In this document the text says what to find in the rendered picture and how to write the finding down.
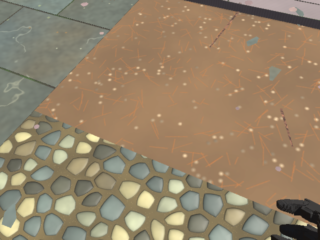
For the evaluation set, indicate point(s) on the robot right hand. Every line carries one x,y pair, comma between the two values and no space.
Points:
308,210

